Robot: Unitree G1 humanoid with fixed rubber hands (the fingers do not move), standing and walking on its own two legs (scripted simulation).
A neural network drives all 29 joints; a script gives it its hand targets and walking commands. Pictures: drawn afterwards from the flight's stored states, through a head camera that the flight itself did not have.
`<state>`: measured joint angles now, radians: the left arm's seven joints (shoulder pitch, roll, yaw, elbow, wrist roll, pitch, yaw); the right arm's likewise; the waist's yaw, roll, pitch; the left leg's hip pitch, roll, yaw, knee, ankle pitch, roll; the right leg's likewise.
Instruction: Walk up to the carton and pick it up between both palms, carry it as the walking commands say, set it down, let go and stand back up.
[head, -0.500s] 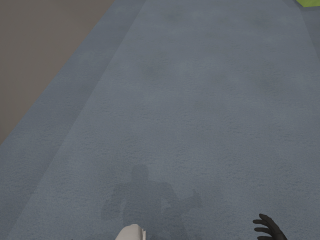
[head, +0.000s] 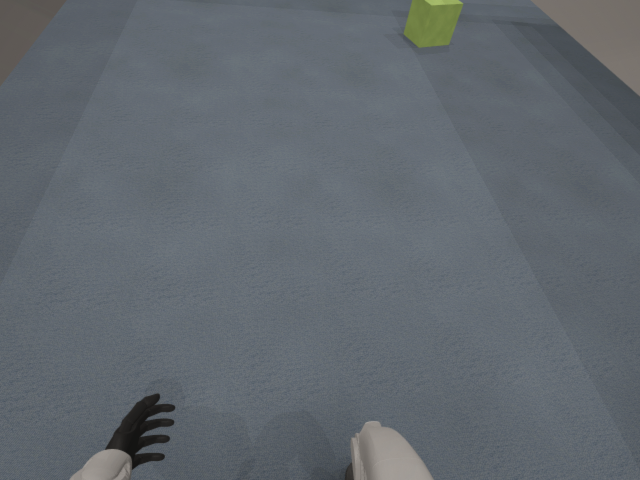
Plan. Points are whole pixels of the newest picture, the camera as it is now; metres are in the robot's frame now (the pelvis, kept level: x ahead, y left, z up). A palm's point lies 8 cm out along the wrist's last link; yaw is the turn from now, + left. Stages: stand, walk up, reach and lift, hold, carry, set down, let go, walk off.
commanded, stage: walk up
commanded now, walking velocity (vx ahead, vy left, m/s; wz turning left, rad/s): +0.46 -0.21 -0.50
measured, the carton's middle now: (432, 19) +3.02 -1.26 -0.63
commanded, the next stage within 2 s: none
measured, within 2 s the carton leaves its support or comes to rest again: neither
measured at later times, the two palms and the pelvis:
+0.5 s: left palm (197, 416) +0.24 +0.15 -0.12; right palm (486, 276) +0.42 -0.35 -0.09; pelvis +0.26 -0.10 +0.01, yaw -11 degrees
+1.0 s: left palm (294, 180) +0.71 -0.02 -0.11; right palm (526, 341) +0.30 -0.39 -0.11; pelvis +0.48 -0.19 +0.00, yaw -18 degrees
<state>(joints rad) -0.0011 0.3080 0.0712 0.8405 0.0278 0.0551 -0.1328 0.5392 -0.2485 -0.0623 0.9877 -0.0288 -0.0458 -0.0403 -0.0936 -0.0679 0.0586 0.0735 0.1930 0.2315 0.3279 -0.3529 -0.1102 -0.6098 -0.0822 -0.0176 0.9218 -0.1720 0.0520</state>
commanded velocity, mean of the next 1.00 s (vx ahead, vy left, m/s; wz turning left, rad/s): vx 0.49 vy -0.15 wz -0.29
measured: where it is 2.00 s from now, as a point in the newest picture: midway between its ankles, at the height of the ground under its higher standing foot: (380, 266)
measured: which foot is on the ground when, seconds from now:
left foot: down 0.00-0.14, up 0.16-0.58, down 0.60-1.00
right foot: up 0.00-0.10, down 0.12-0.60, up 0.62-1.00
